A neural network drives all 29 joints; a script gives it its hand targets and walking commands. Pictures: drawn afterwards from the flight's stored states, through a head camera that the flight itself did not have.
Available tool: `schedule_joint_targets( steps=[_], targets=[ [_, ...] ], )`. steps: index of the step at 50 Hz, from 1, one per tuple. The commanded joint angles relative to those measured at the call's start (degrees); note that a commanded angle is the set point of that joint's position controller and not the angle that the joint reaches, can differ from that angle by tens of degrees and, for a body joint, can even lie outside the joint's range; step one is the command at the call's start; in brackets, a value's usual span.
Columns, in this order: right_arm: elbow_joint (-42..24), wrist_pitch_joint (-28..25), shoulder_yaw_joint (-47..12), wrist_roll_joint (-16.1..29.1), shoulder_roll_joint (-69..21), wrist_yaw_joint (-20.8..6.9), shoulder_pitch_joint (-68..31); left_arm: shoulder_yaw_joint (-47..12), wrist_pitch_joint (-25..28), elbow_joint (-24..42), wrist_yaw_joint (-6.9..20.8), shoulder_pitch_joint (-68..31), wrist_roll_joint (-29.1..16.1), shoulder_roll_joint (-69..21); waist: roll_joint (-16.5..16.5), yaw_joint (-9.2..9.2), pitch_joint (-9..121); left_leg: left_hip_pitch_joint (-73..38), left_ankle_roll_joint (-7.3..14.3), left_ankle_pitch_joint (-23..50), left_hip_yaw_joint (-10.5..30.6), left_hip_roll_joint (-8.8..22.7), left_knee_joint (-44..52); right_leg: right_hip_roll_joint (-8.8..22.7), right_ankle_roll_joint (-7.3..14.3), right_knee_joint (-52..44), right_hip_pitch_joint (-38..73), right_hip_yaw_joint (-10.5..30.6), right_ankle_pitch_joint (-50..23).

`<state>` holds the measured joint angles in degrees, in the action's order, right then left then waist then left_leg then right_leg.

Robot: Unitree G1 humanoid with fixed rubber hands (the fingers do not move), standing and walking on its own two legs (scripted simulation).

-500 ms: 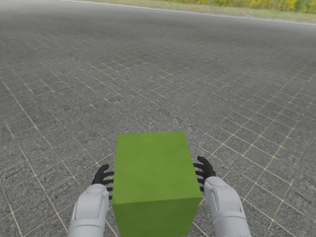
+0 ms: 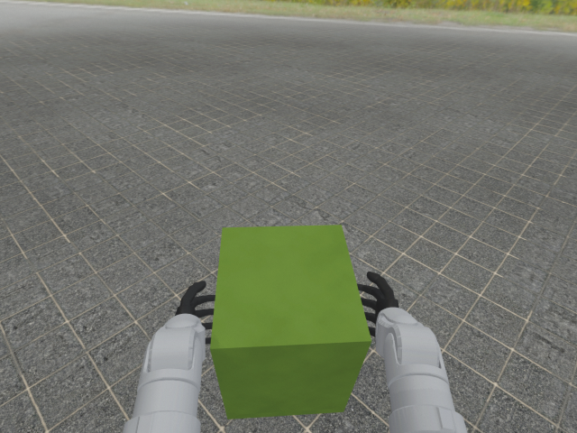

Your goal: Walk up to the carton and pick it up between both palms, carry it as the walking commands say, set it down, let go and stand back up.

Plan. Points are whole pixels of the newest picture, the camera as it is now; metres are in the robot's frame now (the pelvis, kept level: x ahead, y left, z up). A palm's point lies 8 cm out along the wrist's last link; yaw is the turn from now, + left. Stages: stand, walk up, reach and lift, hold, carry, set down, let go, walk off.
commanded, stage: carry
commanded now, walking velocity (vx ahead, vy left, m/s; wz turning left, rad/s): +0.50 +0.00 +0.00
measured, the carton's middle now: (284, 322) +0.34 +0.00 -0.02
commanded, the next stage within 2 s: none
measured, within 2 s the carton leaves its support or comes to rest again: neither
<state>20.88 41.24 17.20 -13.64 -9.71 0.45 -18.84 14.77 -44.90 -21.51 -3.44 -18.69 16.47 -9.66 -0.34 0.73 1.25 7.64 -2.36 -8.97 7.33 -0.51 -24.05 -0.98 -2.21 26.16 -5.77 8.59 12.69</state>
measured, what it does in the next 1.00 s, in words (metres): walks ahead: right foot, then left foot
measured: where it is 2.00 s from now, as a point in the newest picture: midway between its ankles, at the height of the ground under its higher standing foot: (220, 324)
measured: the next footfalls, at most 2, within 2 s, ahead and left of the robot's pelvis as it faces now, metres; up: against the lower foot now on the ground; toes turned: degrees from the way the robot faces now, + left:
right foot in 0.52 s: +0.19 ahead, -0.02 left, +0.00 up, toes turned +4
left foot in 0.98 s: +0.51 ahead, +0.25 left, +0.00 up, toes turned +21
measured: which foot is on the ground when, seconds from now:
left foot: down 0.00-0.56, up 0.58-0.96, down 0.98-1.00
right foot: down 0.00-0.24, up 0.26-0.50, down 0.52-1.00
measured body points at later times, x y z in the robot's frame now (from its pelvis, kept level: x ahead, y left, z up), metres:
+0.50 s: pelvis +0.08 +0.04 +0.01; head +0.07 +0.04 +0.46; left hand +0.33 +0.23 +0.07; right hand +0.39 -0.06 +0.08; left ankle +0.06 +0.12 -0.74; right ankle +0.13 -0.03 -0.73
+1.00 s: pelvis +0.36 +0.11 -0.04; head +0.30 +0.10 +0.41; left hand +0.56 +0.32 +0.04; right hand +0.64 +0.03 +0.05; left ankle +0.47 +0.23 -0.74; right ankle +0.15 -0.02 -0.74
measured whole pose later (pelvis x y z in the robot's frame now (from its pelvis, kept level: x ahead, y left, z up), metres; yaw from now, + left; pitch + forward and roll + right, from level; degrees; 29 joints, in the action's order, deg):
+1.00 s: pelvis +0.36 +0.11 -0.04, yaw +12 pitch +2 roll +3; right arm -18.1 67.4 3.3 0.0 -7.3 9.4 -1.7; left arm 4.2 -69.9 18.5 -11.6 -1.9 0.9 -7.2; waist -4.5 -2.0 12.0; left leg 30.7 2.3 -4.1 -12.4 0.7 -34.0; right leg 4.0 -0.4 26.5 7.6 -8.0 34.9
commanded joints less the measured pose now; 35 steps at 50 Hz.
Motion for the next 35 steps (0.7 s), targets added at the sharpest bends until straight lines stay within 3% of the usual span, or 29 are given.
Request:
schedule_joint_targets(
  steps=[1, 2, 3, 4, 5, 6, 7, 8, 9, 10, 11, 12, 14, 15, 16, 17, 20, 21, 22, 23, 24, 25, 26, 27, 28, 29, 30, 32, 35],
  targets=[
    [-7.06, 0.07, -40.28, 15.39, -55.59, -14.44, -37.49, -39.82, 4.75, 14.02, 16.74, -45.38, -22.45, -55.96, -3.49, -0.59, 12.44, 19.08, 2.52, -26.96, 2.25, 2.99, -0.85, 4.75, 5.41, -5.13, -4.1, 1.58, 26.78],
    [-9.22, 0.86, -40.8, 15.86, -53.59, -13.67, -40.16, -39.88, 3.53, 13.14, 16.34, -44.56, -22.14, -54.79, -2.29, -1.19, 11.18, 21.78, 0.29, -26.39, -4.46, -1.81, -5.96, 7.27, 6.45, -9.28, -5.65, 3.96, 33.84],
    [-12.7, 1.65, -42.52, 17.91, -55.46, -13.23, -41.61, -42.46, 3.23, 17.7, 15.44, -46.68, -24.79, -57.64, -7.65, -0.71, 14.11, 17.11, 0.04, -17.93, -7.92, -3.08, -17.4, 11.12, 8.19, -11.76, -10.25, 6.84, 31.49],
    [-13.05, 3.03, -43.64, 18.71, -54.89, -12.68, -40.48, -42.22, 1.71, 17.4, 14.23, -44.18, -24.04, -56.73, -12.15, -1.03, 17.1, 16.02, 0.43, -14.53, -8.92, -2.02, -22.4, 16.56, 11.03, -14.83, -8.23, 11.58, 35.31],
    [-15.61, 4.3, -45.66, 21.18, -56.34, -12.42, -41.34, -44.38, 0.82, 23.76, 13.14, -45.17, -25.24, -55.91, -11.51, -0.67, 18.31, 15.69, 0.36, -12.87, -9.38, 0.09, -24.5, 18.75, 11.25, -16.31, -9.1, 11.4, 35.08],
    [-21.93, 5.73, -48.18, 22.72, -56.4, -11.3, -39.74, -46.59, -0.78, 27.55, 12.47, -43.1, -26.36, -57.22, -10.52, -0.35, 16.78, 17.57, 1.61, -12.1, -10.47, 2.3, -17.75, 18.54, 10.61, -15.24, -6.7, 10.6, 33.86],
    [-23.58, 7.37, -48.94, 24.36, -57.0, -10.69, -39.27, -45.77, -2.24, 28.22, 11.5, -40.2, -26.95, -57.79, -9.46, 0.14, 18.99, 13.97, 2.22, -10.6, -12.12, 0.75, -11.41, 15.4, 9.77, -11.7, -7.12, 4.98, 28.67],
    [-24.39, 9.2, -50.19, 26.14, -58.06, -11.01, -36.44, -48.8, -3.2, 36.77, 10.31, -42.61, -28.02, -57.73, -5.13, 0.87, 20.69, 7.58, 2.62, -11.94, -9.4, 1.83, -7.22, 12.66, 8.2, -4.53, -9.84, -0.02, 26.85],
    [-26.5, 9.97, -50.89, 27.31, -57.45, -10.44, -38.34, -49.1, -4.43, 36.7, 9.41, -42.32, -27.16, -56.63, -0.96, 0.25, 23.7, 3.26, 3.63, -15.28, -4.99, 3.43, -0.09, 9.85, 6.73, 2.28, -10.84, -3.04, 22.84],
    [-29.35, 11.23, -50.93, 29.07, -56.11, -9.68, -39.19, -47.68, -5.78, 37.01, 8.08, -38.2, -26.26, -56.51, 9.45, 0.23, 26.36, -5.01, 5.63, -17.39, 11.86, 13.06, 6.61, 2.76, 3.03, 16.56, -18.99, -10.04, 13.26],
    [-26.54, 12.91, -47.27, 27.54, -51.85, -8.87, -28.86, -47.42, -8.02, 37.69, 6.77, -34.66, -25.48, -53.83, 21.8, 0.5, 22.29, -16.41, 6.99, -13.77, 26.19, 19.01, 12.01, -1.89, 0.52, 22.98, -35.11, -12.96, 14.84],
    [-28.77, 13.74, -48.89, 28.1, -52.79, -8.11, -29.8, -48.21, -8.56, 40.33, 6.0, -36.41, -25.87, -51.79, 13.55, 0.73, 22.94, -19.52, 7.83, -7.56, 25.4, 19.0, 10.29, -1.42, 1.09, 23.28, -35.83, -10.12, 15.06],
    [-30.1, 16.24, -44.96, 25.2, -49.63, -6.18, -19.94, -49.66, -11.75, 40.3, 5.37, -32.75, -27.42, -51.28, 14.41, 0.9, 22.52, -11.69, 9.27, -9.42, 19.01, 16.02, 11.8, -0.16, 0.02, 21.36, -29.34, -11.43, 15.31],
    [-30.46, 17.19, -44.38, 24.4, -50.95, -5.32, -17.5, -49.78, -12.75, 43.56, 5.2, -34.78, -28.71, -50.9, 9.52, 0.78, 22.84, -10.92, 9.18, -7.02, 18.12, 16.06, 12.25, -1.79, 1.78, 17.55, -26.86, -11.99, 15.03],
    [-33.92, 17.35, -43.8, 24.64, -51.18, -4.37, -16.4, -51.14, -13.7, 46.55, 4.96, -34.2, -30.67, -51.4, 11.61, 0.93, 25.03, -11.02, 10.14, -9.97, 15.47, 16.39, 12.13, -0.93, 2.54, 13.81, -25.0, -12.06, 13.69],
    [-37.08, 17.94, -43.36, 24.93, -49.99, -3.42, -16.0, -49.62, -15.0, 44.77, 4.53, -29.11, -30.71, -51.69, 13.11, 1.2, 24.45, -11.29, 10.17, -2.91, 11.29, 14.97, 9.91, -0.75, 2.06, 9.83, -23.71, -13.23, 10.98],
    [-44.17, 18.85, -44.62, 25.8, -51.75, -2.48, -13.59, -51.63, -15.78, 50.63, 3.68, -26.42, -32.56, -54.72, 13.66, 1.28, 29.41, -20.84, 9.42, 4.34, 8.14, 14.0, 6.38, -1.22, 2.32, 2.5, -23.92, -12.92, 7.36],
    [-47.78, 18.99, -46.57, 27.1, -53.3, -2.11, -17.23, -50.77, -16.02, 50.79, 3.79, -26.22, -32.76, -55.94, 8.5, 0.95, 27.43, -15.45, 9.89, 1.94, 4.68, 13.93, 6.32, -0.97, 2.77, -2.01, -20.07, -14.65, 5.39],
    [-50.59, 18.8, -47.48, 27.49, -54.26, -1.71, -18.7, -52.0, -15.82, 54.0, 3.55, -28.44, -33.61, -57.65, 9.19, 0.78, 28.35, -13.22, 9.41, 1.51, 3.13, 11.82, 3.23, -0.03, 3.1, -11.04, -13.06, -13.13, 2.61],
    [-48.88, 19.73, -46.07, 26.15, -52.09, -0.73, -14.55, -49.48, -17.12, 49.23, 2.98, -21.96, -32.56, -56.66, 8.01, 0.54, 30.04, -7.41, 8.82, 5.75, -0.27, 10.78, -0.2, 1.61, 3.3, -9.72, -4.17, -13.25, -0.72],
    [-48.41, 20.26, -45.56, 25.0, -50.7, -0.23, -11.53, -49.31, -16.79, 53.03, 2.68, -21.82, -32.5, -53.29, 4.09, -0.37, 31.47, 1.91, 8.0, 0.8, -3.37, 7.43, -4.09, 3.02, 4.89, -10.28, 6.73, -10.18, 0.5],
    [-47.45, 20.92, -46.79, 25.5, -51.64, 0.12, -11.57, -49.03, -17.44, 53.78, 2.8, -20.44, -33.04, -52.64, 0.83, -1.45, 30.47, 14.73, 6.33, -5.3, -5.65, 5.37, -9.07, 10.81, 7.6, -10.68, 16.0, -1.42, 2.09],
    [-48.86, 21.13, -45.55, 24.6, -49.76, 0.64, -11.32, -48.88, -17.4, 55.07, 2.79, -22.22, -33.57, -50.68, -12.44, -1.21, 28.83, 27.27, 4.64, -12.89, -8.08, 2.93, -14.1, 17.85, 10.66, -10.15, 24.23, 7.74, 3.0],
    [-49.61, 22.18, -47.78, 25.84, -49.96, 0.81, -15.45, -46.87, -17.93, 53.35, 2.51, -22.03, -32.61, -49.73, -20.68, -1.96, 23.31, 37.39, 3.5, -20.25, -11.49, 2.26, -19.7, 23.95, 13.97, -15.28, 24.01, 13.66, 11.75],
    [-47.68, 23.6, -47.37, 25.63, -49.17, 1.24, -11.59, -46.47, -18.88, 52.47, 1.84, -19.32, -32.08, -49.72, -10.8, -1.89, 20.79, 37.19, 3.47, -20.0, -9.11, 3.82, -20.93, 24.96, 16.53, -17.81, 19.85, 15.13, 12.85],
    [-49.09, 23.93, -48.66, 26.17, -47.79, 1.43, -11.26, -45.21, -18.9, 50.01, 1.22, -15.73, -31.08, -49.82, -10.61, -1.81, 20.49, 38.55, 3.4, -18.2, -8.4, 5.37, -20.44, 25.58, 17.91, -17.0, 21.69, 14.12, 7.37],
    [-49.28, 24.43, -47.65, 25.96, -44.97, 1.69, -10.99, -44.94, -19.41, 49.16, 0.9, -15.16, -30.86, -48.16, -11.49, -1.78, 19.35, 38.68, 1.71, -19.77, -9.2, 6.46, -19.92, 25.51, 18.51, -17.99, 19.49, 12.17, 10.74],
    [-54.46, 24.06, -48.76, 28.18, -44.74, 1.8, -16.49, -44.51, -19.47, 49.72, 0.48, -13.37, -30.62, -49.1, -7.43, -2.45, 19.29, 35.97, 1.84, -17.6, -11.26, 5.53, -16.82, 23.18, 17.0, -15.84, 17.44, 7.54, 0.16],
    [-49.29, 25.45, -46.22, 26.04, -41.25, 2.38, -12.2, -42.8, -21.33, 44.27, -0.66, -8.94, -28.47, -45.6, -6.17, -2.53, 15.45, 29.89, 2.29, -11.87, -16.44, 2.52, -11.28, 19.41, 13.4, -13.77, 10.01, -0.95, 0.52]
  ],
)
